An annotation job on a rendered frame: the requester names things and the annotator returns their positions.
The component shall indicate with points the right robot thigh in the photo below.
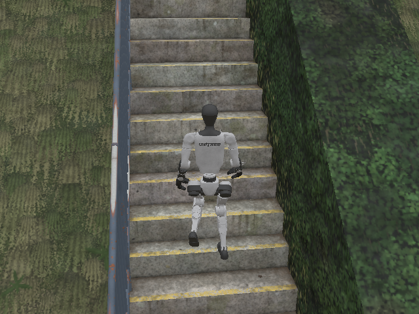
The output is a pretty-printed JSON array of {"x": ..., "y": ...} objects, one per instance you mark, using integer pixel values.
[{"x": 225, "y": 190}]

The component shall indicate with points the robot left upper arm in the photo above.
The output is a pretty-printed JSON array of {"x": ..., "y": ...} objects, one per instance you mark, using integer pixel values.
[{"x": 186, "y": 150}]

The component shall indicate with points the robot left shin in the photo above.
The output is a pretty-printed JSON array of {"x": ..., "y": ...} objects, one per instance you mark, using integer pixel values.
[{"x": 196, "y": 216}]

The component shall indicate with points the robot left forearm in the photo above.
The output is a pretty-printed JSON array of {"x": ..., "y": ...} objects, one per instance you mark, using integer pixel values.
[{"x": 181, "y": 172}]

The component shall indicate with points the robot right forearm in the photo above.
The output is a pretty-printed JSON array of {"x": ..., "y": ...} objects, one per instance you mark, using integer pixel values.
[{"x": 238, "y": 169}]

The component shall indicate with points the robot right upper arm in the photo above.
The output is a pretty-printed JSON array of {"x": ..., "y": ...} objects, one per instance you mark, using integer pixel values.
[{"x": 233, "y": 148}]

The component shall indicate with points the right robot hand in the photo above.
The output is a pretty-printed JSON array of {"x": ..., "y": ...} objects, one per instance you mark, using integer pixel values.
[{"x": 232, "y": 171}]

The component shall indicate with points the left robot hand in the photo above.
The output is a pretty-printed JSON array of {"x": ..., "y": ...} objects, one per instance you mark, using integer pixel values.
[{"x": 178, "y": 183}]

